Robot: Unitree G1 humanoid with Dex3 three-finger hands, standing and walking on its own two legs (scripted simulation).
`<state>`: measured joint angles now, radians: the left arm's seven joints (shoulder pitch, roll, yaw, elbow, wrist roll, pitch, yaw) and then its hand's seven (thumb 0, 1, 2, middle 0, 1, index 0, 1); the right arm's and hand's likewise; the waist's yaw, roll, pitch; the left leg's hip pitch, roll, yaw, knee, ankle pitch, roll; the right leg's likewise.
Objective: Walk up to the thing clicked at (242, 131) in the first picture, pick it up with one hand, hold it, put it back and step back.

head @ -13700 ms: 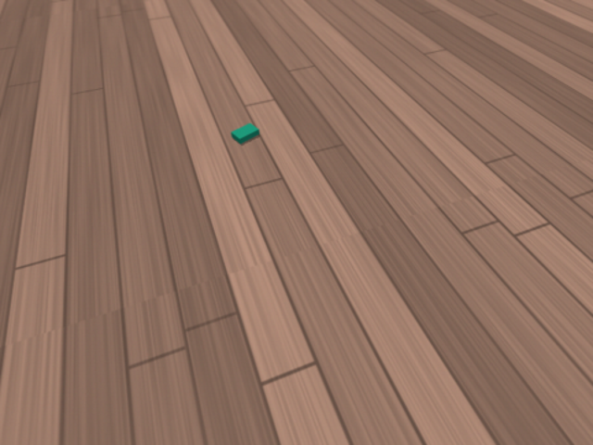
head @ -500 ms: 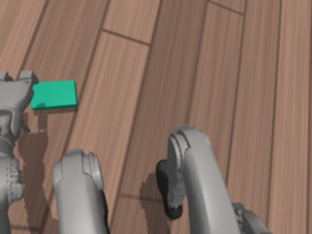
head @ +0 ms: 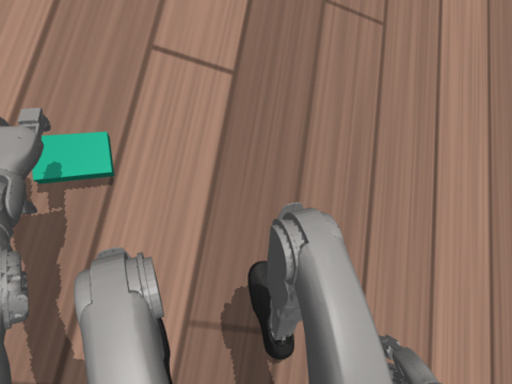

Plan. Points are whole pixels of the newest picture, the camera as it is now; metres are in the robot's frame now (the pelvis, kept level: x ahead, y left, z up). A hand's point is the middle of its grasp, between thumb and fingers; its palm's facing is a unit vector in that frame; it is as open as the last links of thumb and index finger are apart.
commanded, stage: rise first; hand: left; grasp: from above
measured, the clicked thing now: (73, 157) +0.52 +0.22 -0.31
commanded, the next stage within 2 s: approach in 1.24 s
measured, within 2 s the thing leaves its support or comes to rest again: neither
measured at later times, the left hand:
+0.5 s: hand (28, 167) +0.47 +0.26 -0.19, palm faces -0.48 -0.02 -0.88, open 13.8 cm
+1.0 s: hand (24, 166) +0.47 +0.26 -0.19, palm faces -0.48 -0.02 -0.88, open 13.5 cm
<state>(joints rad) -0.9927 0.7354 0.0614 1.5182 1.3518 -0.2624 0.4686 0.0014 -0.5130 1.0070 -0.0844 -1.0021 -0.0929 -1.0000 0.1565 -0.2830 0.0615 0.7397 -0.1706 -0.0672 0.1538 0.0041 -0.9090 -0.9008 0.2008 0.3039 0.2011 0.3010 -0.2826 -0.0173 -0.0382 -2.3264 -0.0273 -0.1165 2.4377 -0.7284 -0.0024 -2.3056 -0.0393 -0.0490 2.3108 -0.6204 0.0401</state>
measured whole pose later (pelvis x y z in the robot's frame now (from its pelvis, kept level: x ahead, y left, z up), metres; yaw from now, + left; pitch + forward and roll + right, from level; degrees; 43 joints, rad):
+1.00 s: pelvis +0.00 +0.00 +0.00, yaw -1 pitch +35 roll -9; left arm -1.04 0.78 0.05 1.56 1.35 -0.25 0.44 0.00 -0.42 0.93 -0.14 -0.99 -0.16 -0.97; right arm 0.19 -0.29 0.11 0.71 -0.17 -0.09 0.16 0.00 -0.91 -0.90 0.20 0.30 0.20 0.30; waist -0.32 -0.02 -0.03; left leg -2.33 -0.03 -0.13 2.44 -0.72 0.00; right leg -2.30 -0.03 -0.06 2.30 -0.60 0.04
